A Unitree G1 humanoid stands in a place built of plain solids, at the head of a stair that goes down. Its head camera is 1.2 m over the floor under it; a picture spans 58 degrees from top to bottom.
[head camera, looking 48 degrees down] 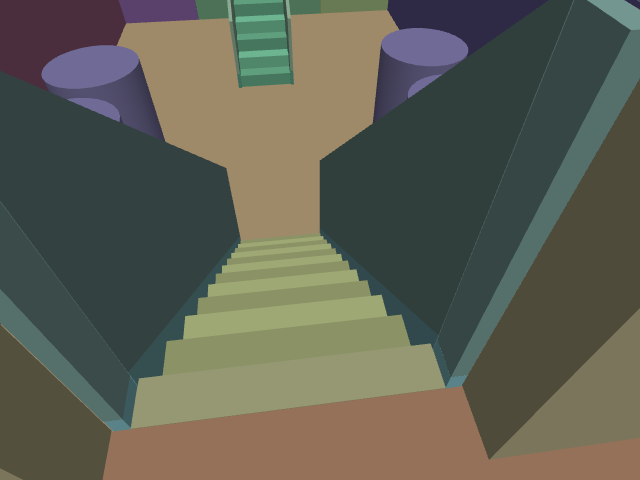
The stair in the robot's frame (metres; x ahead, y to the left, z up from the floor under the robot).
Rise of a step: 0.21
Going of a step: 0.24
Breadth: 0.88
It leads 7 degrees to the left of straight ahead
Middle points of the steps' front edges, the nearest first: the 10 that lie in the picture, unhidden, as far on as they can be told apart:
0.60 0.09 0.00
0.83 0.12 -0.21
1.07 0.15 -0.42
1.31 0.18 -0.62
1.54 0.22 -0.83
1.78 0.25 -1.04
2.01 0.28 -1.25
2.25 0.31 -1.46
2.49 0.34 -1.67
2.72 0.37 -1.88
